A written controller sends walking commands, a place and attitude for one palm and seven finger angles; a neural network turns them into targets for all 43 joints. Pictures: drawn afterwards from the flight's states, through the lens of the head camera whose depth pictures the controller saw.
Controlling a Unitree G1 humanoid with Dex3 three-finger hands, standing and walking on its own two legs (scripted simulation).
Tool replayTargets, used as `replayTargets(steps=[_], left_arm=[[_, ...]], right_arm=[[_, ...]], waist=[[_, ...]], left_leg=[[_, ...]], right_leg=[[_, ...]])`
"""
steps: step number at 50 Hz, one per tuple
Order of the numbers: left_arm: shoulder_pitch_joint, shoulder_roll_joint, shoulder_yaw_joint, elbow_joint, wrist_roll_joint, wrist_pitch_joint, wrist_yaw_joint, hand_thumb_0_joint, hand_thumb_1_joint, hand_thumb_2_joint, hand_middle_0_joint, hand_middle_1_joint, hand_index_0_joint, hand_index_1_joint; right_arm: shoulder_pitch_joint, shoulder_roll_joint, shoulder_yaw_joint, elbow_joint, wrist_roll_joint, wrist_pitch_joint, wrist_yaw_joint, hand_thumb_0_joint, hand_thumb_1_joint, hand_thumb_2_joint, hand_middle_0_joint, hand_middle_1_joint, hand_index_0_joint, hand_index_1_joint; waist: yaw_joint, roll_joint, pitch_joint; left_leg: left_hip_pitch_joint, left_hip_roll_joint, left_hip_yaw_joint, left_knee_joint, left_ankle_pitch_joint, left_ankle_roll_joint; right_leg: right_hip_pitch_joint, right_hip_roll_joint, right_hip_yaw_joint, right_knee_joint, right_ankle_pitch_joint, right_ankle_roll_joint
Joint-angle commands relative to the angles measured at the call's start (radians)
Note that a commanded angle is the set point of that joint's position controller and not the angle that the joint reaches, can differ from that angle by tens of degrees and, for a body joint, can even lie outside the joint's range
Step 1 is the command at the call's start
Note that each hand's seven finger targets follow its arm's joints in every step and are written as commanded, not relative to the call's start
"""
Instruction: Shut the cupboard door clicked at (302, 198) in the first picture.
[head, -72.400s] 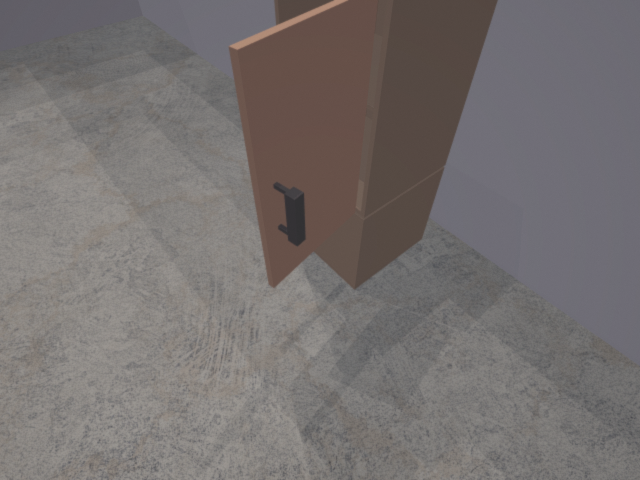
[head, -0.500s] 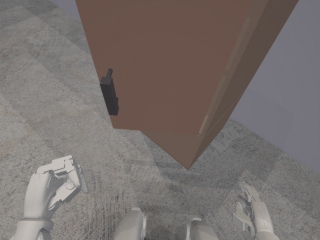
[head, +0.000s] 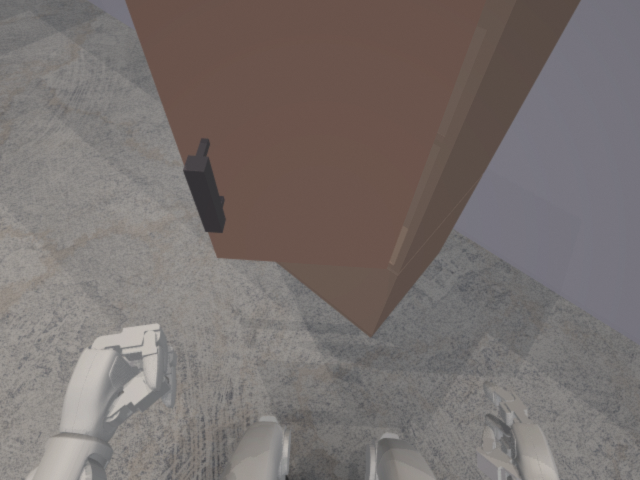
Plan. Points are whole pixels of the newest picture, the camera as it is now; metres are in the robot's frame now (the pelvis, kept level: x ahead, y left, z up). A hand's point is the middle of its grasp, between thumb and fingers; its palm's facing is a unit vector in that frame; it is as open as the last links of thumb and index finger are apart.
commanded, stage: raise the hand and make a fist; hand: left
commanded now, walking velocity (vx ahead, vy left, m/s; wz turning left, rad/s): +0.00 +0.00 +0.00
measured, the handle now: (210, 186) +0.50 +0.20 +0.03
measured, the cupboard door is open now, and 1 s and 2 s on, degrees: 37 37 37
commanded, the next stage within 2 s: bring the fist close to the handle in 0.16 s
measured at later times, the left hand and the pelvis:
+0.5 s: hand (182, 348) +0.25 +0.17 +0.05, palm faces +0.02 -1.00 -0.05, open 3.1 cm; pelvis +0.00 -0.03 -0.01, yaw +1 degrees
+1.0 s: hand (215, 281) +0.34 +0.16 +0.03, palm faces -0.03 -1.00 +0.00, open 3.1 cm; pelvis +0.00 +0.00 +0.00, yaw +0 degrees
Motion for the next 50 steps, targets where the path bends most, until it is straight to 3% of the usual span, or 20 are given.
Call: replayTargets(steps=[1,4,7,10,13,14,15,18,24,26,28,31,32,35,38,41,43,46,47,50], left_arm=[[-0.039,0.119,0.106,-0.277,-0.022,-0.146,0.044,0.0,0.9,0.9,-1.3,-1.5,-1.3,-1.5],[-0.008,0.08,0.071,-0.193,-0.014,-0.149,0.042,0.0,0.9,0.9,-1.3,-1.5,-1.3,-1.5],[0.006,0.067,0.041,-0.135,-0.01,-0.108,0.008,0.0,0.9,0.9,-1.3,-1.5,-1.3,-1.5],[-0.016,0.111,0.068,-0.16,-0.016,-0.081,-0.01,0.0,0.9,0.9,-1.3,-1.5,-1.3,-1.5],[-0.052,0.13,0.105,-0.22,-0.031,-0.104,0.002,0.0,0.9,0.9,-1.3,-1.5,-1.3,-1.5],[-0.11,0.139,0.11,-0.231,-0.029,-0.123,0.01,0.0,0.9,0.9,-1.3,-1.5,-1.3,-1.5],[-0.143,0.168,0.144,-0.232,-0.03,-0.14,0.021,0.0,0.9,0.9,-1.3,-1.5,-1.3,-1.5],[-0.22,0.145,0.142,-0.121,-0.023,-0.172,0.026,0.0,0.9,0.9,-1.3,-1.5,-1.3,-1.5],[-0.296,0.114,0.064,-0.046,-0.031,-0.098,-0.048,0.0,0.9,0.9,-1.3,-1.5,-1.3,-1.5],[-0.326,0.155,0.099,-0.031,-0.03,-0.067,-0.054,0.0,0.9,0.9,-1.3,-1.5,-1.3,-1.5],[-0.369,0.168,0.12,-0.056,-0.028,-0.061,-0.037,0.0,0.9,0.9,-1.3,-1.5,-1.3,-1.5],[-0.396,0.177,0.165,-0.024,-0.027,-0.075,0.013,0.0,0.9,0.9,-1.3,-1.5,-1.3,-1.5],[-0.425,0.152,0.146,-0.007,-0.024,-0.084,0.027,0.0,0.9,0.9,-1.3,-1.5,-1.3,-1.5],[-0.459,0.151,0.154,0.076,-0.008,-0.102,0.055,0.0,0.9,0.9,-1.3,-1.5,-1.3,-1.5],[-0.526,0.101,0.075,0.144,0.021,-0.096,0.046,0.0,0.9,0.9,-1.3,-1.5,-1.3,-1.5],[-0.593,0.096,0.043,0.16,0.035,-0.091,0.033,0.0,0.9,0.9,-1.3,-1.5,-1.3,-1.5],[-0.702,0.107,0.047,0.155,0.036,-0.098,0.04,0.0,0.9,0.9,-1.3,-1.5,-1.3,-1.5],[-0.759,0.142,0.096,0.16,0.042,-0.125,0.075,0.0,0.9,0.9,-1.3,-1.5,-1.3,-1.5],[-0.8,0.115,0.07,0.171,0.048,-0.132,0.088,0.0,0.9,0.9,-1.3,-1.5,-1.3,-1.5],[-0.83,0.143,0.104,0.248,0.068,-0.142,0.126,0.0,0.9,0.9,-1.3,-1.5,-1.3,-1.5]], right_arm=[[-0.051,-0.122,-0.054,-0.144,-0.009,-0.06,-0.011,0.0,-0.9,-0.9,0.2,0.3,0.2,0.3],[-0.05,-0.127,-0.057,-0.132,-0.007,-0.055,-0.005,0.0,-0.9,-0.9,0.2,0.3,0.2,0.3],[-0.049,-0.134,-0.06,-0.139,0.003,-0.046,-0.005,0.0,-0.9,-0.9,0.2,0.3,0.2,0.3],[-0.045,-0.134,-0.06,-0.151,0.01,-0.042,-0.013,0.0,-0.9,-0.9,0.2,0.3,0.2,0.3],[-0.051,-0.118,-0.056,-0.152,0.006,-0.043,-0.019,0.0,-0.9,-0.9,0.2,0.3,0.2,0.3],[-0.05,-0.118,-0.053,-0.144,0.003,-0.046,-0.022,0.0,-0.9,-0.9,0.2,0.3,0.2,0.3],[-0.044,-0.116,-0.052,-0.131,-0.002,-0.046,-0.025,0.0,-0.9,-0.9,0.2,0.3,0.2,0.3],[-0.05,-0.116,-0.047,-0.1,-0.005,-0.051,-0.023,0.0,-0.9,-0.9,0.2,0.3,0.2,0.3],[-0.034,-0.142,-0.05,-0.101,0.011,-0.048,-0.02,0.0,-0.9,-0.9,0.2,0.3,0.2,0.3],[-0.025,-0.148,-0.05,-0.098,0.014,-0.043,-0.024,0.0,-0.9,-0.9,0.2,0.3,0.2,0.3],[-0.026,-0.142,-0.051,-0.097,0.011,-0.039,-0.021,0.0,-0.9,-0.9,0.2,0.3,0.2,0.3],[-0.033,-0.133,-0.049,-0.087,0.004,-0.032,-0.016,0.0,-0.9,-0.9,0.2,0.3,0.2,0.3],[-0.034,-0.13,-0.048,-0.084,0.002,-0.029,-0.013,0.0,-0.9,-0.9,0.2,0.3,0.2,0.3],[-0.024,-0.138,-0.051,-0.07,-0.002,-0.019,-0.007,0.0,-0.9,-0.9,0.2,0.3,0.2,0.3],[-0.018,-0.148,-0.052,-0.06,0.0,-0.007,0.001,0.0,-0.9,-0.9,0.2,0.3,0.2,0.3],[-0.007,-0.159,-0.057,-0.057,0.002,-0.003,-0.002,0.0,-0.9,-0.9,0.2,0.3,0.2,0.3],[-0.003,-0.164,-0.058,-0.042,0.001,-0.001,-0.005,0.0,-0.9,-0.9,0.2,0.3,0.2,0.3],[-0.001,-0.164,-0.058,-0.027,-0.004,0.0,-0.006,0.0,-0.9,-0.9,0.2,0.3,0.2,0.3],[-0.003,-0.159,-0.055,-0.022,-0.007,0.001,-0.002,0.0,-0.9,-0.9,0.2,0.3,0.2,0.3],[0.014,-0.162,-0.056,-0.006,-0.013,0.009,0.005,0.0,-0.9,-0.9,0.2,0.3,0.2,0.3]], waist=[[0.017,0.059,-0.253],[-0.002,0.028,-0.205],[-0.011,-0.005,-0.188],[-0.006,-0.036,-0.213],[0.005,-0.037,-0.25],[-0.01,-0.036,-0.238],[-0.006,-0.032,-0.239],[-0.023,-0.029,-0.185],[-0.029,-0.002,-0.259],[-0.027,-0.029,-0.288],[-0.013,-0.002,-0.327],[0.001,-0.004,-0.31],[-0.011,-0.017,-0.294],[-0.016,-0.026,-0.274],[-0.036,-0.001,-0.253],[-0.045,0.009,-0.28],[-0.057,0.017,-0.301],[-0.039,0.046,-0.363],[-0.049,0.063,-0.355],[-0.044,0.047,-0.362]], left_leg=[[0.24,-0.021,-0.069,-0.204,0.257,-0.026],[0.192,-0.021,-0.06,-0.19,0.205,-0.022],[0.148,-0.025,-0.047,-0.178,0.172,-0.013],[0.127,-0.029,-0.036,-0.16,0.186,-0.006],[0.123,-0.029,-0.027,-0.14,0.21,-0.007],[0.112,-0.026,-0.029,-0.125,0.211,-0.007],[0.094,-0.025,-0.03,-0.11,0.216,-0.007],[0.048,-0.023,-0.025,-0.08,0.167,-0.011],[0.102,-0.023,-0.023,-0.108,0.194,0.0],[0.105,-0.019,-0.026,-0.109,0.222,0.002],[0.131,-0.021,-0.026,-0.121,0.252,0.0],[0.13,-0.021,-0.025,-0.131,0.265,-0.006],[0.13,-0.02,-0.025,-0.132,0.256,-0.006],[0.115,-0.021,-0.028,-0.136,0.237,-0.006],[0.148,-0.019,-0.032,-0.162,0.21,-0.007],[0.193,-0.016,-0.043,-0.178,0.211,-0.006],[0.224,-0.014,-0.055,-0.181,0.209,-0.008],[0.278,-0.009,-0.068,-0.188,0.267,-0.018],[0.288,-0.011,-0.07,-0.187,0.268,-0.02],[0.28,-0.01,-0.077,-0.188,0.278,-0.024]], right_leg=[[0.12,0.04,0.033,-0.143,0.202,-0.028],[0.102,0.037,0.041,-0.157,0.165,-0.022],[0.128,0.029,0.073,-0.19,0.133,-0.016],[0.184,0.023,0.111,-0.213,0.137,-0.012],[0.222,0.012,0.139,-0.214,0.181,-0.002],[0.209,0.01,0.144,-0.208,0.192,0.001],[0.21,0.013,0.151,-0.199,0.198,-0.001],[0.147,0.007,0.17,-0.204,0.121,0.002],[0.174,0.01,0.161,-0.217,0.157,-0.002],[0.201,0.009,0.161,-0.209,0.206,0.002],[0.22,0.011,0.147,-0.19,0.251,-0.001],[0.216,0.015,0.133,-0.176,0.271,-0.004],[0.199,0.016,0.125,-0.175,0.263,-0.001],[0.173,0.022,0.114,-0.171,0.227,-0.006],[0.122,0.022,0.091,-0.172,0.21,-0.009],[0.105,0.024,0.079,-0.174,0.21,-0.012],[0.081,0.024,0.07,-0.171,0.204,-0.013],[0.069,0.026,0.055,-0.145,0.238,-0.019],[0.05,0.024,0.052,-0.142,0.237,-0.018],[0.044,0.028,0.044,-0.132,0.237,-0.02]])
